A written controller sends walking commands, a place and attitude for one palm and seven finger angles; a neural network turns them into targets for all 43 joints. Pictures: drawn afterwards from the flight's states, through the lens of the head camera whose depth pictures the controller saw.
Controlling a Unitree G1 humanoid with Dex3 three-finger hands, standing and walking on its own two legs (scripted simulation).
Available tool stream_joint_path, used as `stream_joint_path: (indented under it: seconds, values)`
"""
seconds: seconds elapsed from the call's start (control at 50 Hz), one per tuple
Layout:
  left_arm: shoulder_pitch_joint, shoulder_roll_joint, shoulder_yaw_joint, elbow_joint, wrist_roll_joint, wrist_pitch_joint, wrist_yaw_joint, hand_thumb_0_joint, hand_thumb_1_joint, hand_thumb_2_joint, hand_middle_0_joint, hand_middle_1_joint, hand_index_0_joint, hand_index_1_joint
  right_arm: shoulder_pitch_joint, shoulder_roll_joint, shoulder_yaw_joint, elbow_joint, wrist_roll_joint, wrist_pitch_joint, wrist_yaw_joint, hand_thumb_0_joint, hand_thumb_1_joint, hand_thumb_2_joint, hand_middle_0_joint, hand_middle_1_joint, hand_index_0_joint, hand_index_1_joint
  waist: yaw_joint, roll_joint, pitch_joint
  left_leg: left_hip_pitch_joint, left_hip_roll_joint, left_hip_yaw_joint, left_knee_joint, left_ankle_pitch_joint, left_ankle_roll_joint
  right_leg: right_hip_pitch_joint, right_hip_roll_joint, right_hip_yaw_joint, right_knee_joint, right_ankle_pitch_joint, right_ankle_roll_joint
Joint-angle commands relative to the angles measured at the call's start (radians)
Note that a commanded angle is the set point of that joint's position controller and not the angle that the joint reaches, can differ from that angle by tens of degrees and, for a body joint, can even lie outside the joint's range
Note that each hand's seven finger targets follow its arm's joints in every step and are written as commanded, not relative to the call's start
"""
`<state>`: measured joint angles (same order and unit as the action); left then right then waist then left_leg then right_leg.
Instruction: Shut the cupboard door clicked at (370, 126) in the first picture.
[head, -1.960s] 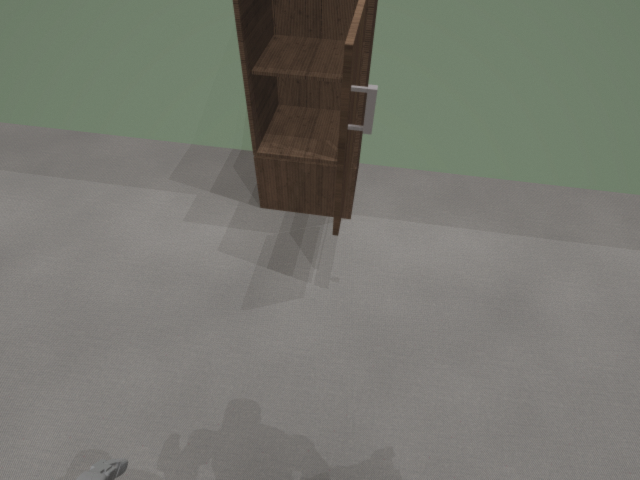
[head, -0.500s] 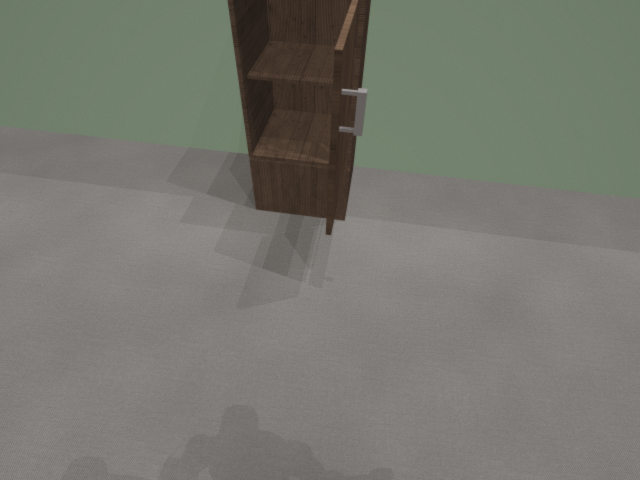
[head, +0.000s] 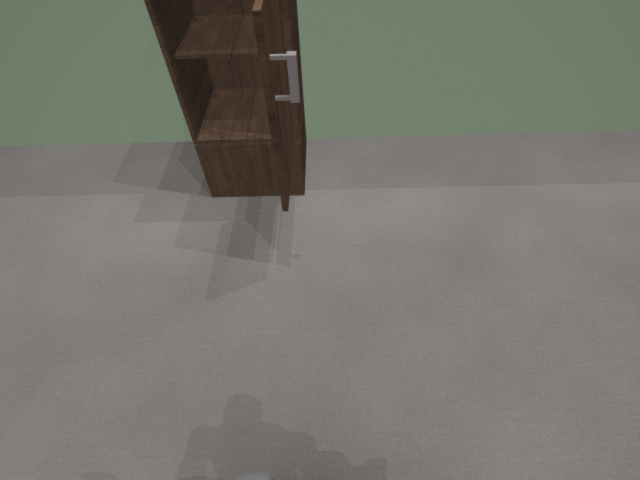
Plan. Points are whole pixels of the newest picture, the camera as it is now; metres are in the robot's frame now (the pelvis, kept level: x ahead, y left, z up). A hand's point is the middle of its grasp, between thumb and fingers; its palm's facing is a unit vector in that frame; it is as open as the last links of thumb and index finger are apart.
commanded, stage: walk around to get in front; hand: left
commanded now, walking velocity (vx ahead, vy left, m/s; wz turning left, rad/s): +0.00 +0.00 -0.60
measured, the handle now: (285, 78) +0.97 +0.17 -0.01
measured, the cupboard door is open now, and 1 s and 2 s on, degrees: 89 89 89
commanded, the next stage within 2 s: none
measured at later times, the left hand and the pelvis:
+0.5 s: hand out of the picture +0.10 +0.25 -0.15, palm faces -0.19 -0.95 -0.24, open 7.4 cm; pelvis -0.02 +0.05 +0.02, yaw -16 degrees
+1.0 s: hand (235, 478) +0.14 +0.14 -0.13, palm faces -0.54 -0.81 -0.22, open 7.4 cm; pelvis -0.02 +0.01 +0.02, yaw -34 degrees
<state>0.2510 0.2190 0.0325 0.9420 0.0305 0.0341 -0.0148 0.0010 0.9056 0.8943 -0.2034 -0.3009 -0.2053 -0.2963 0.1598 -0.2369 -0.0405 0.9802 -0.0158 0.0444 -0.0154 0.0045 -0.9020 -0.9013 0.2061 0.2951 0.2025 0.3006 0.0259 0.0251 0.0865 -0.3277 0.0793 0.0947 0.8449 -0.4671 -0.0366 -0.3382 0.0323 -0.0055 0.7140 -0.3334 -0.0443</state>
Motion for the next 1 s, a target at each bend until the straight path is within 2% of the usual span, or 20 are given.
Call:
stream_joint_path:
  seconds: [0.0, 0.06, 0.24, 0.28, 0.32, 0.34, 0.36, 0.38, 0.42, 0.46, 0.6, 0.64, 0.68, 0.7, 0.72, 0.74, 0.76, 0.8, 0.84, 0.98]
  values:
    - [0.029, 0.217, 0.062, -0.084, -0.01, -0.017, 0.033, 0.0, 0.9, 0.9, -0.2, -0.3, -0.2, -0.3, -0.074, -0.124, -0.044, -0.118, 0.004, -0.022, -0.007, 0.0, -0.9, -0.9, 0.2, 0.3, 0.2, 0.3, 0.008, -0.172, -0.054, -0.239, -0.006, -0.142, 0.326, 0.032, -0.007, 0.086, -0.292, 0.486, -0.43, 0.228, -0.153]
    - [0.014, 0.198, 0.064, -0.096, -0.008, -0.024, 0.034, 0.0, 0.9, 0.9, -0.2, -0.3, -0.2, -0.3, -0.026, -0.091, -0.039, -0.097, 0.002, -0.024, -0.006, 0.0, -0.9, -0.9, 0.2, 0.3, 0.2, 0.3, -0.01, -0.112, -0.131, -0.178, -0.012, -0.111, 0.242, 0.084, -0.024, 0.122, -0.241, 0.394, -0.391, 0.294, -0.135]
    - [0.04, 0.21, 0.086, -0.089, -0.002, -0.007, 0.027, 0.0, 0.9, 0.9, -0.2, -0.3, -0.2, -0.3, -0.028, -0.064, -0.034, -0.132, 0.014, -0.035, -0.017, 0.0, -0.9, -0.9, 0.2, 0.3, 0.2, 0.3, 0.013, -0.177, -0.157, -0.079, -0.058, -0.095, -0.06, 0.038, -0.013, 0.14, -0.207, 0.469, -0.374, 0.319, -0.14]
    - [0.007, 0.208, 0.087, -0.1, -0.002, -0.002, 0.027, 0.0, 0.9, 0.9, -0.2, -0.3, -0.2, -0.3, 0.015, -0.066, -0.034, -0.128, 0.018, -0.042, -0.022, 0.0, -0.9, -0.9, 0.2, 0.3, 0.2, 0.3, -0.005, -0.187, -0.166, 0.004, -0.073, -0.096, -0.199, 0.059, -0.001, 0.099, -0.184, 0.487, -0.357, 0.34, -0.119]
    - [-0.041, 0.192, 0.083, -0.111, -0.009, 0.004, 0.026, 0.0, 0.9, 0.9, -0.2, -0.3, -0.2, -0.3, 0.117, -0.075, -0.035, -0.105, 0.021, -0.054, -0.029, 0.0, -0.9, -0.9, 0.2, 0.3, 0.2, 0.3, -0.058, -0.15, -0.184, 0.213, -0.061, -0.092, -0.423, 0.184, 0.009, -0.029, -0.127, 0.441, -0.286, 0.27, -0.053]
    - [-0.043, 0.148, 0.074, -0.131, -0.017, 0.007, 0.02, 0.0, 0.9, 0.9, -0.2, -0.3, -0.2, -0.3, 0.141, -0.136, -0.043, -0.105, 0.014, -0.063, -0.036, 0.0, -0.9, -0.9, 0.2, 0.3, 0.2, 0.3, -0.071, 0.009, -0.18, 0.337, 0.079, -0.242, -0.539, 0.124, 0.061, -0.201, -0.028, 0.351, -0.17, 0.1, 0.0]
    - [-0.044, 0.103, 0.067, -0.152, -0.018, 0.007, 0.005, 0.0, 0.9, 0.9, -0.2, -0.3, -0.2, -0.3, 0.116, -0.225, -0.06, -0.129, 0.001, -0.06, -0.032, 0.0, -0.9, -0.9, 0.2, 0.3, 0.2, 0.3, -0.06, 0.276, -0.129, 0.326, 0.327, -0.483, -0.641, 0.136, 0.145, -0.348, 0.086, 0.145, 0.088, -0.178, 0.06]
    - [-0.056, 0.14, 0.083, -0.159, -0.002, 0.006, 0.001, 0.0, 0.9, 0.9, -0.2, -0.3, -0.2, -0.3, 0.075, -0.234, -0.056, -0.155, -0.002, -0.056, -0.03, 0.0, -0.9, -0.9, 0.2, 0.3, 0.2, 0.3, -0.051, 0.195, -0.089, 0.154, 0.42, -0.511, -0.653, 0.149, 0.216, -0.31, 0.023, 0.102, 0.31, -0.203, 0.086]
    - [-0.027, 0.15, 0.096, -0.117, 0.005, 0.014, -0.012, 0.0, 0.9, 0.9, -0.2, -0.3, -0.2, -0.3, -0.028, -0.153, -0.032, -0.174, -0.006, -0.063, -0.03, 0.0, -0.9, -0.9, 0.2, 0.3, 0.2, 0.3, 0.012, 0.121, -0.056, 0.033, 0.279, -0.32, -0.61, 0.241, 0.181, -0.253, -0.005, 0.09, 0.491, -0.09, 0.1]
    - [-0.004, 0.117, 0.084, -0.104, -0.001, 0.021, -0.021, 0.0, 0.9, 0.9, -0.2, -0.3, -0.2, -0.3, -0.039, -0.134, -0.03, -0.173, -0.009, -0.067, -0.028, 0.0, -0.9, -0.9, 0.2, 0.3, 0.2, 0.3, 0.019, 0.13, -0.049, 0.096, 0.202, -0.163, -0.565, 0.373, 0.163, -0.274, -0.022, 0.055, 0.504, -0.041, 0.111]
    - [-0.132, 0.079, 0.058, -0.153, -0.009, 0.013, -0.027, 0.0, 0.9, 0.9, -0.2, -0.3, -0.2, -0.3, 0.117, -0.184, -0.06, -0.117, -0.013, -0.058, -0.015, 0.0, -0.9, -0.9, 0.2, 0.3, 0.2, 0.3, -0.069, 0.164, -0.069, 0.22, 0.259, -0.053, -0.459, 0.629, 0.174, -0.124, -0.055, -0.065, 0.091, -0.089, 0.099]
    - [-0.127, 0.083, 0.058, -0.154, -0.01, 0.005, -0.025, 0.0, 0.9, 0.9, -0.2, -0.3, -0.2, -0.3, 0.123, -0.197, -0.065, -0.112, -0.013, -0.054, -0.01, 0.0, -0.9, -0.9, 0.2, 0.3, 0.2, 0.3, -0.067, 0.188, -0.079, 0.216, 0.269, -0.038, -0.413, 0.67, 0.156, -0.063, -0.041, -0.082, 0.001, -0.082, 0.084]
    - [-0.05, 0.107, 0.065, -0.129, -0.01, -0.007, -0.022, 0.0, 0.9, 0.9, -0.2, -0.3, -0.2, -0.3, 0.11, -0.201, -0.068, -0.113, -0.008, -0.05, -0.006, 0.0, -0.9, -0.9, 0.2, 0.3, 0.2, 0.3, -0.022, 0.146, -0.116, 0.16, 0.242, 0.031, -0.28, 0.616, 0.089, 0.103, -0.028, -0.099, -0.189, 0.084, 0.065]
    - [0.014, 0.17, 0.076, -0.109, -0.006, -0.023, -0.014, 0.0, 0.9, 0.9, -0.2, -0.3, -0.2, -0.3, 0.133, -0.175, -0.062, -0.119, -0.001, -0.048, 0.0, 0.0, -0.9, -0.9, 0.2, 0.3, 0.2, 0.3, 0.005, 0.013, -0.166, 0.034, 0.206, 0.084, -0.092, 0.509, 0.025, 0.301, -0.113, -0.001, -0.303, 0.251, 0.028]
    - [0.084, 0.298, 0.101, -0.09, 0.0, -0.036, 0.005, 0.0, 0.9, 0.9, -0.2, -0.3, -0.2, -0.3, 0.126, -0.08, -0.034, -0.161, 0.001, -0.044, 0.009, 0.0, -0.9, -0.9, 0.2, 0.3, 0.2, 0.3, 0.032, -0.328, -0.216, -0.27, 0.056, 0.128, 0.159, -0.083, -0.036, 0.487, -0.387, 0.379, -0.358, 0.515, -0.081]
    - [0.149, 0.308, 0.103, -0.081, -0.021, -0.025, 0.017, 0.0, 0.9, 0.9, -0.2, -0.3, -0.2, -0.3, 0.033, -0.105, -0.032, -0.197, -0.002, -0.035, -0.004, 0.0, -0.9, -0.9, 0.2, 0.3, 0.2, 0.3, 0.087, -0.269, -0.208, -0.308, 0.045, -0.026, 0.268, -0.172, -0.028, 0.403, -0.447, 0.42, -0.364, 0.525, -0.165]
    - [0.12, 0.291, 0.105, -0.081, -0.017, -0.022, 0.022, 0.0, 0.9, 0.9, -0.2, -0.3, -0.2, -0.3, -0.021, -0.103, -0.032, -0.203, 0.0, -0.03, -0.005, 0.0, -0.9, -0.9, 0.2, 0.3, 0.2, 0.3, 0.082, -0.333, -0.176, -0.342, 0.053, -0.068, 0.313, -0.143, -0.022, 0.336, -0.385, 0.469, -0.419, 0.255, -0.175]
    - [-0.002, 0.225, 0.083, -0.109, -0.013, -0.022, 0.023, 0.0, 0.9, 0.9, -0.2, -0.3, -0.2, -0.3, -0.021, -0.128, -0.04, -0.18, -0.01, -0.031, 0.01, 0.0, -0.9, -0.9, 0.2, 0.3, 0.2, 0.3, 0.025, -0.201, -0.084, -0.327, 0.068, -0.079, 0.303, 0.011, -0.026, 0.218, -0.315, 0.389, -0.47, -0.049, -0.15]
    - [-0.043, 0.207, 0.074, -0.115, -0.009, -0.034, 0.02, 0.0, 0.9, 0.9, -0.2, -0.3, -0.2, -0.3, 0.023, -0.105, -0.039, -0.148, -0.015, -0.032, 0.021, 0.0, -0.9, -0.9, 0.2, 0.3, 0.2, 0.3, -0.005, -0.143, -0.078, -0.246, 0.056, -0.043, 0.227, 0.075, -0.035, 0.147, -0.266, 0.314, -0.478, -0.077, -0.128]
    - [0.012, 0.22, 0.076, -0.081, -0.005, -0.053, 0.008, 0.0, 0.9, 0.9, -0.2, -0.3, -0.2, -0.3, 0.011, -0.087, -0.041, -0.169, -0.009, -0.053, 0.031, 0.0, -0.9, -0.9, 0.2, 0.3, 0.2, 0.3, 0.002, -0.177, -0.045, -0.167, 0.004, -0.031, -0.014, 0.109, -0.035, 0.091, -0.232, 0.368, -0.513, -0.174, -0.137]
